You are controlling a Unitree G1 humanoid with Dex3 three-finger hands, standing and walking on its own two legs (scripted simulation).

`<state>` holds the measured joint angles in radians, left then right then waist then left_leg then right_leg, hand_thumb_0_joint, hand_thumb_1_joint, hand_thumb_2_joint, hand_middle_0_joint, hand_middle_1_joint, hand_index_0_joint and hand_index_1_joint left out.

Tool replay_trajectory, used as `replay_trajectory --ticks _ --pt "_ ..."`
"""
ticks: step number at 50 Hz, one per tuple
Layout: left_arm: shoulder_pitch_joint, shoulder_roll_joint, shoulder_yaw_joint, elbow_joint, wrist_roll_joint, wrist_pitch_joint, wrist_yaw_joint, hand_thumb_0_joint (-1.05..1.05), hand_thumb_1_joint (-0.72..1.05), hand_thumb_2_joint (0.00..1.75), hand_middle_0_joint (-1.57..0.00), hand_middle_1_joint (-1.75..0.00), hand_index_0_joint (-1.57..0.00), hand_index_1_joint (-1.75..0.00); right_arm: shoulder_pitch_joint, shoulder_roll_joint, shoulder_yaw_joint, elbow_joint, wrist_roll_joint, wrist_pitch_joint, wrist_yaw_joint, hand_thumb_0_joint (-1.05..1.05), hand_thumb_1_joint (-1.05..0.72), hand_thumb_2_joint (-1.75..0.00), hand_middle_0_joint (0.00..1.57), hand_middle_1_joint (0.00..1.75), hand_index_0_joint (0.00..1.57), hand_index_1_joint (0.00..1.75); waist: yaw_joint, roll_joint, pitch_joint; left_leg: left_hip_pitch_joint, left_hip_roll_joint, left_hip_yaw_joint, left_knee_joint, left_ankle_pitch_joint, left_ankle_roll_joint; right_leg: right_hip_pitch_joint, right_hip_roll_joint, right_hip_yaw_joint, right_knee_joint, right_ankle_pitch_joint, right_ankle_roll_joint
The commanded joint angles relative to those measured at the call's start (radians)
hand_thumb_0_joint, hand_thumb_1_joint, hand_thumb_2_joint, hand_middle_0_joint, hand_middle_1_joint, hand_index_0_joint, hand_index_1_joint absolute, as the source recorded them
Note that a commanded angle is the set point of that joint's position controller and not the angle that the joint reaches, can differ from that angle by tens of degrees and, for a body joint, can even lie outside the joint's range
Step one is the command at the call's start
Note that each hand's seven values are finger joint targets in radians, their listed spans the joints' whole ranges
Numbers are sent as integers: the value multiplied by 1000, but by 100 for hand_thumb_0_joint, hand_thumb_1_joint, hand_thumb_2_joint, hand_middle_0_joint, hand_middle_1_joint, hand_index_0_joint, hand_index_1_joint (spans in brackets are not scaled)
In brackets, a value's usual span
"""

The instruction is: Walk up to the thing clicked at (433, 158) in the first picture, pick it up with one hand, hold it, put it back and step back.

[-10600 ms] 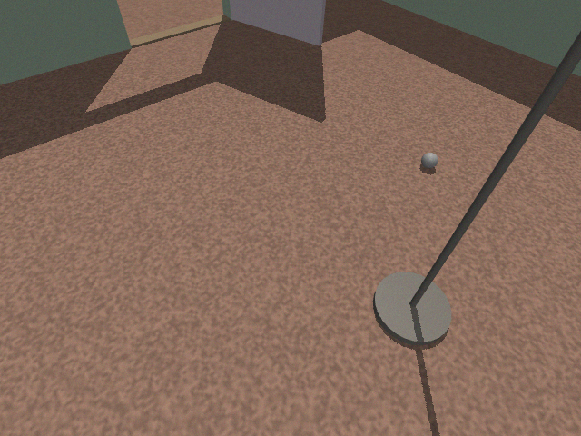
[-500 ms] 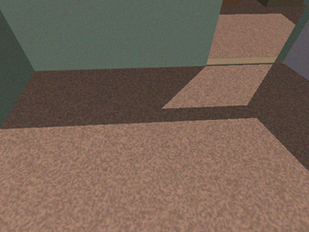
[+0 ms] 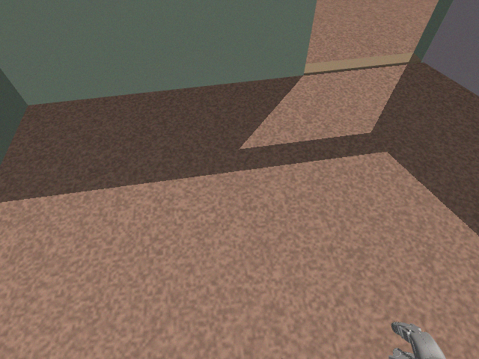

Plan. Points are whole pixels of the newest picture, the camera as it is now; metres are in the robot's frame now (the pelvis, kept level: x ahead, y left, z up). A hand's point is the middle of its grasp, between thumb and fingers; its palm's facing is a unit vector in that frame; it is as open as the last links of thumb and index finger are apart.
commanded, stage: walk up
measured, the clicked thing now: out of the picture -0.15 -1.47 -0.73
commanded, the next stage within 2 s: none
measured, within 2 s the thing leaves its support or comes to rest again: neither
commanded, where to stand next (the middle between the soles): +0.06 +0.01 m, yaw -106 degrees
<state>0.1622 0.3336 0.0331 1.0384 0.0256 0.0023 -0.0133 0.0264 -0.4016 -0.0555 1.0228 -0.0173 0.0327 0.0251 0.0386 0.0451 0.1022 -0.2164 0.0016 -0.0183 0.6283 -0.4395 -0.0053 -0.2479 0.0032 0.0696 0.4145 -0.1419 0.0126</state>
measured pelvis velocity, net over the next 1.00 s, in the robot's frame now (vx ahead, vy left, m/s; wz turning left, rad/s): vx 0.07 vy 0.05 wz -1.00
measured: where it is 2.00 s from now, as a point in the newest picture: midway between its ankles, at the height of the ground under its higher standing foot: outside the picture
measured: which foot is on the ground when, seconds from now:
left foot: up 0.00-0.14, down 0.16-0.64, up 0.66-0.98, down 1.00-1.00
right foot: down 0.00-0.16, up 0.18-0.58, down 0.60-1.00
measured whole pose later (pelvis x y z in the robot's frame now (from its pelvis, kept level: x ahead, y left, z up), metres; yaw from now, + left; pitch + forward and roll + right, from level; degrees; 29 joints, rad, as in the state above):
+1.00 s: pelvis +0.07 +0.05 -0.02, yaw -57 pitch -1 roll -2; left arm 0.27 0.39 0.04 0.64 0.03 0.04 -0.02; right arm 0.20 -0.43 -0.09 0.77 -0.01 0.03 0.01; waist 0.01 0.05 0.11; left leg -0.43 0.01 -0.04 0.72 -0.32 -0.02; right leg -0.26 0.14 0.26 0.63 -0.35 0.02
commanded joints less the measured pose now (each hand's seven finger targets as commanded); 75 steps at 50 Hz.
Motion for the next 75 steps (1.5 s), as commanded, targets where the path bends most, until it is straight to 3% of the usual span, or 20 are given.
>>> replay_trajectory --ticks 1,6,8,10,14,23,29,30,32,33,38,46,49,50,51,52,53,57,62,75 --pt "-75 312 95 -178 20 -7 30 0 90 90 -20 -30 -20 -30 68 -151 -62 -108 18 1 11 0 -90 -90 20 30 20 30 -76 -285 -136 -163 6 -115 182 -101 7 126 -230 443 -159 70 -207" --pt "-119 273 89 -298 21 14 28 0 90 90 -20 -30 -20 -30 187 -154 -86 -175 -7 10 13 0 -90 -90 20 30 20 30 -135 -191 -218 215 -34 -62 -145 102 12 -171 -97 339 -29 146 -103" --pt "-75 146 59 -328 9 22 28 0 90 90 -20 -30 -20 -30 188 -258 -118 -200 -36 5 -2 0 -90 -90 20 30 20 30 -134 261 -185 330 273 -405 -419 59 64 -412 155 124 299 -326 -16" --pt "62 261 90 -292 21 38 37 0 90 90 -20 -30 -20 -30 -21 -280 -122 -299 -39 9 -1 0 -90 -90 20 30 20 30 -64 200 -138 38 452 -425 -461 -51 215 -304 44 69 547 -387 15" --pt "61 258 103 -263 -1 46 -18 0 90 90 -20 -30 -20 -30 -23 -173 -98 -306 -21 -25 -12 0 -90 -90 20 30 20 30 -21 94 -69 56 227 -122 -368 199 105 -274 12 69 653 -148 -5" --pt "-73 233 71 -367 7 13 -50 0 90 90 -20 -30 -20 -30 209 -254 -120 -326 -17 -37 25 0 -90 -90 20 30 20 30 -147 139 -57 206 330 15 -340 220 130 -262 -51 -104 301 -219 2" --pt "108 257 87 -337 9 -7 -33 0 90 90 -20 -30 -20 -30 165 -239 -117 -378 3 -26 33 0 -90 -90 20 30 20 30 -33 36 -179 90 302 196 -25 500 86 86 -3 -171 90 -200 -68" --pt "208 302 107 -315 13 -15 -21 0 90 90 -20 -30 -20 -30 174 -216 -108 -382 13 -26 32 0 -90 -90 20 30 20 30 25 -78 -246 -23 235 229 190 487 53 285 -11 -64 -4 -186 -117" --pt "204 388 130 -359 18 -27 -1 0 90 90 -20 -30 -20 -30 142 -134 -69 -430 27 -31 40 0 -90 -90 20 30 20 30 45 -347 -164 -569 -11 135 439 -179 -42 508 -290 545 -54 23 -292" --pt "199 389 126 -372 8 -17 3 0 90 90 -20 -30 -20 -30 114 -196 -79 -434 17 -35 33 0 -90 -90 20 30 20 30 52 -291 -152 -507 38 -9 449 -246 -38 388 -361 637 -69 43 -360" --pt "29 322 103 -439 -11 -8 18 0 90 90 -20 -30 -20 -30 204 -210 -86 -345 22 -21 29 0 -90 -90 20 30 20 30 -62 -179 -75 -335 62 18 377 23 -54 118 -106 246 -53 101 -189" --pt "76 320 114 -501 22 16 2 0 90 90 -20 -30 -20 -30 152 -178 -78 -350 10 -27 -26 0 -90 -90 20 30 20 30 -24 -238 -71 -182 -4 9 183 82 -22 -74 -60 361 34 237 -198" --pt "15 297 98 -516 4 9 17 0 90 90 -20 -30 -20 -30 273 -171 -82 -317 8 -52 -41 0 -90 -90 20 30 20 30 -103 -204 -145 21 1 -36 -82 215 2 -76 -50 385 166 306 -134" --pt "10 261 84 -527 -8 9 20 0 90 90 -20 -30 -20 -30 318 -214 -95 -312 -7 -61 -43 0 -90 -90 20 30 20 30 -139 -105 -162 154 73 -131 -221 293 32 -171 9 341 286 202 -68" --pt "103 172 65 -512 -25 12 23 0 90 90 -20 -30 -20 -30 278 -296 -111 -335 -11 -64 -48 0 -90 -90 20 30 20 30 -94 212 -222 270 357 -388 -268 458 95 -265 168 143 559 -275 -1" --pt "194 220 68 -457 -12 22 37 0 90 90 -20 -30 -20 -30 186 -283 -103 -361 2 -56 -48 0 -90 -90 20 30 20 30 -30 142 -159 204 432 -436 -254 605 97 -313 179 103 658 -448 8" --pt "254 259 80 -426 -10 29 46 0 90 90 -20 -30 -20 -30 154 -323 -117 -375 15 -56 -42 0 -90 -90 20 30 20 30 -36 207 -177 160 502 -465 -270 591 162 -276 119 83 763 -472 18" --pt "101 281 92 -419 -28 40 4 0 90 90 -20 -30 -20 -30 209 -200 -85 -366 8 -65 -54 0 -90 -90 20 30 20 30 -63 132 -93 110 241 -81 -227 607 5 -313 33 93 761 -242 -18" --pt "174 227 61 -388 -23 55 -25 0 90 90 -20 -30 -20 -30 270 -201 -85 -382 10 -68 -50 0 -90 -90 20 30 20 30 -74 172 -174 224 244 21 -233 576 -28 -327 25 19 682 -153 4" --pt "111 252 92 -408 7 61 -46 0 90 90 -20 -30 -20 -30 270 -293 -124 -402 0 -70 -47 0 -90 -90 20 30 20 30 -79 61 -123 26 447 66 -226 306 154 -162 -76 -79 418 -256 -34"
